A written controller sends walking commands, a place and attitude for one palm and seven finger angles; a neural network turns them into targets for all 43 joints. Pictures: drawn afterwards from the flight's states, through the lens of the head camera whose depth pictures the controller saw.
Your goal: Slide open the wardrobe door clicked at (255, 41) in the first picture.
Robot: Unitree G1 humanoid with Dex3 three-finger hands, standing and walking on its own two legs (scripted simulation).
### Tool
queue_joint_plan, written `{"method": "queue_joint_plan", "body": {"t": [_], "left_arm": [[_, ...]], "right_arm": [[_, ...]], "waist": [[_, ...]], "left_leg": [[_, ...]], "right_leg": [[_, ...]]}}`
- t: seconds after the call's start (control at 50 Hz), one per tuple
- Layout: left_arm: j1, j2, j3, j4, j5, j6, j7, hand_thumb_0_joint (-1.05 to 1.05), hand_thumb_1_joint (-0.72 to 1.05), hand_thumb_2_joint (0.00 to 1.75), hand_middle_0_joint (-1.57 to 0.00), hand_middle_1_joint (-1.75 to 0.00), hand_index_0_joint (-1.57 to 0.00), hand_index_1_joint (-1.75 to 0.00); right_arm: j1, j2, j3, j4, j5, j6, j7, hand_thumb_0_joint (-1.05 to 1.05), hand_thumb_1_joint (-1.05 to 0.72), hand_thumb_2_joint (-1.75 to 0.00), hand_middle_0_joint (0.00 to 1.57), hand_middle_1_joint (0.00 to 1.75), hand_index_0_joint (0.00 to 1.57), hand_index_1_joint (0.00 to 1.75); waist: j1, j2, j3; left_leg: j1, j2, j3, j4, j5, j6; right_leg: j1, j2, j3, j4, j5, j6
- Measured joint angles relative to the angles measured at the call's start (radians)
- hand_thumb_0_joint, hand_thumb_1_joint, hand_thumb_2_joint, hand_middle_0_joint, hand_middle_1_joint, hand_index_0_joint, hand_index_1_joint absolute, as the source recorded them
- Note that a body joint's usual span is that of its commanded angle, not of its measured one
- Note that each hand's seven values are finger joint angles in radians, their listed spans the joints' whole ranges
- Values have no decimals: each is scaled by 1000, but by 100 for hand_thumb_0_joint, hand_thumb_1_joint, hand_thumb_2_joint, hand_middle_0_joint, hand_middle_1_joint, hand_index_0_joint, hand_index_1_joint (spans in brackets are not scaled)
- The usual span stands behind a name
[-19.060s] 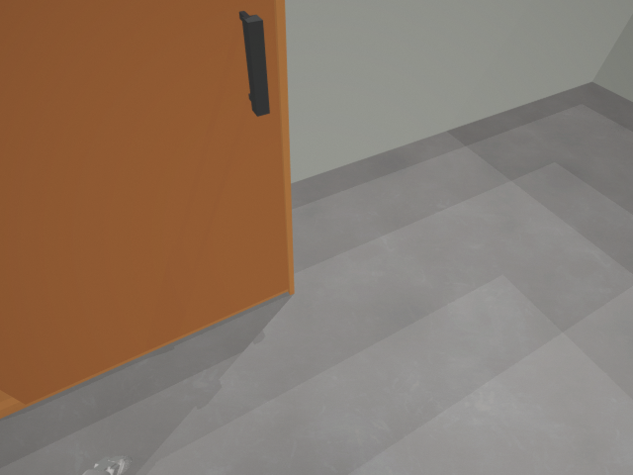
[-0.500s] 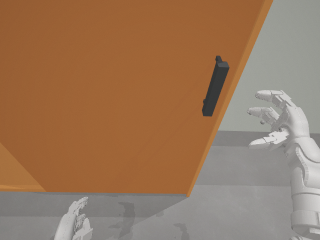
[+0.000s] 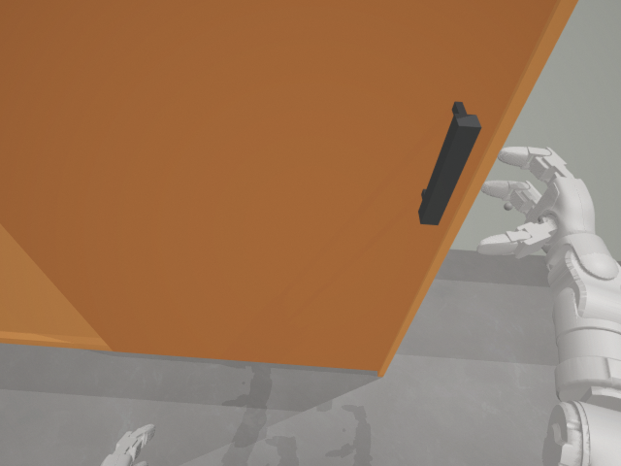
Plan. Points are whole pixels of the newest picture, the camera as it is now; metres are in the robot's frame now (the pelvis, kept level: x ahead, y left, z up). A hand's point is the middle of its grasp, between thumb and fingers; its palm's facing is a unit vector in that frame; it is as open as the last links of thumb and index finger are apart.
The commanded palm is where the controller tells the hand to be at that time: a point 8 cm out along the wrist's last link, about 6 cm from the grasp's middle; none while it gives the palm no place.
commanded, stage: move the hooked fingers beside the handle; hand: right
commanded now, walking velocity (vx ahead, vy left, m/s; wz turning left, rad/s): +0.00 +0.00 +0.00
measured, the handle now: (442, 165) +0.50 -0.13 +0.14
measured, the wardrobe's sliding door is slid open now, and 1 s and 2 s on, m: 0.00 0.00 0.00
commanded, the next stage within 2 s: feel for the door with the fingertips in 1.00 s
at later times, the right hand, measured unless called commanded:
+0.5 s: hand (500, 201) +0.43 -0.19 +0.15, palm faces -0.03 +1.00 +0.01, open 14.0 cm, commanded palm +0.41 -0.24 +0.15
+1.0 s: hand (493, 198) +0.44 -0.18 +0.14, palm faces -0.02 +1.00 +0.01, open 14.0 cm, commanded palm +0.41 -0.24 +0.15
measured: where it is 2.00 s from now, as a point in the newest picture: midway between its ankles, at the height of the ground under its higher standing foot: outside the picture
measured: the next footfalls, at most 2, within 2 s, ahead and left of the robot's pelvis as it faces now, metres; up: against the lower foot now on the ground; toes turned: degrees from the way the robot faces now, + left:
none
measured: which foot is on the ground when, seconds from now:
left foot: down 0.00-1.00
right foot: down 0.00-1.00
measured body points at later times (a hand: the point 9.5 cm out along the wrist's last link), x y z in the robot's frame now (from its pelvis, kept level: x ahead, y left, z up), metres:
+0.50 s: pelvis +0.00 -0.01 +0.00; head +0.02 +0.00 +0.45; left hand +0.07 +0.25 -0.12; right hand +0.43 -0.24 +0.15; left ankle +0.00 +0.11 -0.73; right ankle -0.01 -0.11 -0.73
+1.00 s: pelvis +0.00 -0.01 +0.00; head +0.02 +0.00 +0.45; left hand +0.07 +0.25 -0.12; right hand +0.43 -0.24 +0.14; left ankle +0.00 +0.11 -0.73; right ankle -0.01 -0.11 -0.73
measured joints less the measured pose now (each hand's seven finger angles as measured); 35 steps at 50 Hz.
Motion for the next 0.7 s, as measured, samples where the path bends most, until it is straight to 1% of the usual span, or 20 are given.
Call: {"method": "queue_joint_plan", "body": {"t": [0.08, 0.22, 0.32, 0.42, 0.52, 0.62, 0.7], "left_arm": [[9, -1, 0, 4, 2, 8, -7, 1, 90, 89, -20, -30, -20, -30], [20, -2, 3, 4, 5, 20, -15, 1, 90, 89, -20, -30, -20, -30], [37, -2, 9, 7, 9, 25, -24, 1, 90, 89, -20, -30, -20, -30], [47, -3, 10, -5, 9, 39, -33, 1, 90, 89, -20, -30, -20, -30], [45, -8, 11, -14, 5, 42, -31, 1, 90, 89, -20, -30, -20, -30], [22, -12, 6, -3, 6, 34, -23, 1, 90, 89, -20, -30, -20, -30], [4, -12, 1, 0, 8, 25, -24, 1, 90, 89, -20, -30, -20, -30]], "right_arm": [[-35, -1, -5, 50, -1, -21, -2, -1, 50, -30, 30, 120, 30, 120], [-101, -16, -9, 147, -22, -56, -15, -1, 50, -30, 30, 120, 30, 120], [-104, -4, -14, 143, -18, -87, -14, -1, 50, -30, 30, 120, 29, 120], [-68, 1, -27, 117, -21, -78, -15, -1, 50, -30, 30, 120, 30, 120], [-22, 14, -12, 58, -14, -69, -24, -1, 50, -30, 30, 120, 30, 120], [-59, 28, 18, 75, -21, -59, -43, -1, 50, -30, 30, 120, 30, 120], [-111, 33, 38, 125, -27, -65, -55, -1, 50, -30, 30, 120, 30, 120]], "waist": [[5, 1, -6], [18, 5, -8], [18, 4, -17], [19, 3, -25], [11, 2, -21], [3, 5, -12], [5, 7, -12]], "left_leg": [[-13, 0, -4, 5, -1, -1], [-44, -1, -6, 20, -3, -3], [-55, -1, -14, 22, -2, -6], [-55, -2, -24, 23, -4, -9], [-44, -1, -23, 19, -2, -11], [-41, 5, -10, 20, -1, -13], [-50, 9, -4, 26, -1, -13]], "right_leg": [[-11, 0, -4, 5, -2, -1], [-45, -2, -6, 26, -9, -4], [-53, -2, -14, 29, -12, -6], [-48, -2, -23, 28, -16, -9], [-40, -1, -22, 27, -16, -12], [-46, 4, -9, 36, -14, -13], [-58, 8, -3, 41, -11, -14]]}}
